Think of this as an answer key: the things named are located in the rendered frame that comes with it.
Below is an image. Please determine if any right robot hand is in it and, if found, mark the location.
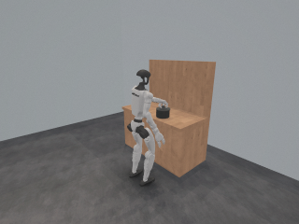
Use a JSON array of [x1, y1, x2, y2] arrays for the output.
[[155, 133, 165, 147]]

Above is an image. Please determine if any lid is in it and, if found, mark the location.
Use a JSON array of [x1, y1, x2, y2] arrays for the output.
[[156, 106, 171, 111]]

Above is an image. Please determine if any table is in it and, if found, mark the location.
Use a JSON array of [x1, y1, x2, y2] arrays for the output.
[[121, 60, 216, 177]]

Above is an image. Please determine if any right robot upper arm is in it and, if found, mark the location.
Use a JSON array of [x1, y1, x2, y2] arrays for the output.
[[142, 91, 153, 118]]

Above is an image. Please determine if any pot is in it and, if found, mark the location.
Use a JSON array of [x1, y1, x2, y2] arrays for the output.
[[156, 109, 170, 119]]

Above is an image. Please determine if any robot torso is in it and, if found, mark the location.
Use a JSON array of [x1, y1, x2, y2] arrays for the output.
[[130, 88, 147, 133]]

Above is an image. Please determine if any robot left foot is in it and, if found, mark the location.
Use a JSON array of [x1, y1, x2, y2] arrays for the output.
[[129, 169, 143, 178]]

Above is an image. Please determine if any robot left forearm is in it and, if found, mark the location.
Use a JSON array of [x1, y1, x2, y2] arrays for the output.
[[151, 97, 162, 103]]

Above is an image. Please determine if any robot right forearm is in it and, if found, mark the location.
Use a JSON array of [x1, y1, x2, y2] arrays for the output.
[[146, 112, 159, 134]]

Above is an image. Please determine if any left robot hand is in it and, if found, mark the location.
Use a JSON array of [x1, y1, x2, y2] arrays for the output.
[[158, 99, 168, 109]]

